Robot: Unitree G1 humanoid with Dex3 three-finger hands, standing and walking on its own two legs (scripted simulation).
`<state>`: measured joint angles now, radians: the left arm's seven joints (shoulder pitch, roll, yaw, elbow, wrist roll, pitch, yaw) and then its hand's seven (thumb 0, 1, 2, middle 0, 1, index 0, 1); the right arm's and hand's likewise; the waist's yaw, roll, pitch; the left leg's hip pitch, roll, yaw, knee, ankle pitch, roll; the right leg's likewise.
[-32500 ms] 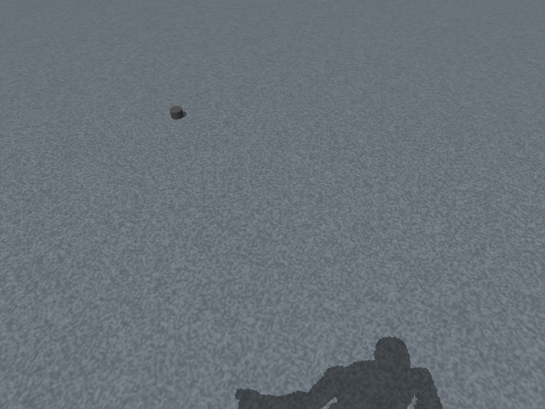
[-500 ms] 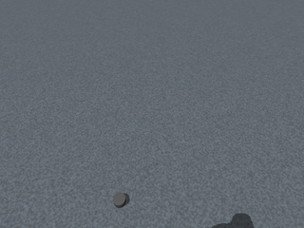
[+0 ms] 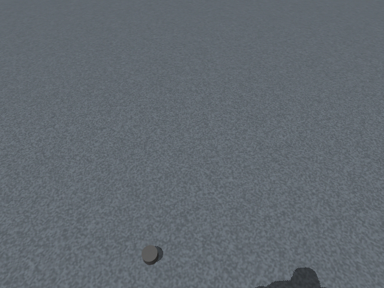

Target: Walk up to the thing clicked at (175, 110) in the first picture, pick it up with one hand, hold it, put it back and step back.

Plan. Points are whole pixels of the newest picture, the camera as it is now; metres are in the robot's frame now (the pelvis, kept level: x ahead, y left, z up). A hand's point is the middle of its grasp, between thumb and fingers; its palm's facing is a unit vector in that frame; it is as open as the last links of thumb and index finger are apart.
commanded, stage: stand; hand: left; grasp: from above
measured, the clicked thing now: (150, 254) +0.44 +0.22 -0.76
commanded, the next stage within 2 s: step back in 0.84 s
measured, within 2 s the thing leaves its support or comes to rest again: neither
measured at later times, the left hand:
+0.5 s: hand out of the picture +0.07 +0.25 -0.16, palm faces +0.01 -0.94 -0.34, open 7.4 cm
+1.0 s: hand out of the picture +0.08 +0.27 -0.16, palm faces +0.02 -0.93 -0.37, open 7.4 cm
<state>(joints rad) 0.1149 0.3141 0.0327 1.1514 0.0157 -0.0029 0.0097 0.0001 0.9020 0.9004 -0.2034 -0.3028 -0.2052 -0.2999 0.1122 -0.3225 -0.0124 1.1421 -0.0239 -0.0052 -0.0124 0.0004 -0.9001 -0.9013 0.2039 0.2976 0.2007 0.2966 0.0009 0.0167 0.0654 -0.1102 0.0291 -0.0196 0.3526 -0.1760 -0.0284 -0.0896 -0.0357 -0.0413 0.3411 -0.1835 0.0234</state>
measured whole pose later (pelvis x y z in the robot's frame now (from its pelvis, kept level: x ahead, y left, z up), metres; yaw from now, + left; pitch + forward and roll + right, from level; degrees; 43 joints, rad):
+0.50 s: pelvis +0.00 +0.00 +0.00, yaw +0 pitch -3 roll +0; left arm 0.12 0.33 0.03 1.14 0.01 -0.01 0.00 0.00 0.90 0.90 -0.20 -0.30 -0.21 -0.30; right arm 0.11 -0.33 -0.01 1.15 -0.02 0.00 0.00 0.00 -0.90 -0.90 0.20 0.30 0.20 0.30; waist -0.01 0.01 0.06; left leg -0.11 0.03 -0.02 0.34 -0.17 -0.03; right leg -0.09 -0.03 -0.04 0.34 -0.18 0.02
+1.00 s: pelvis -0.02 +0.01 -0.01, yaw +0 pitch -3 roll -1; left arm 0.08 0.35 0.06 1.04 0.00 0.02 0.01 0.00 0.90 0.90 -0.21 -0.30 -0.21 -0.30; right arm 0.08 -0.39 -0.04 1.05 0.00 0.03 0.01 0.00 -0.90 -0.90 0.20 0.30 0.20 0.30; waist -0.01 0.02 0.13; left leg -0.29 0.00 -0.03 0.67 -0.33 0.01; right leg -0.22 -0.04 -0.04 0.49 -0.22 0.01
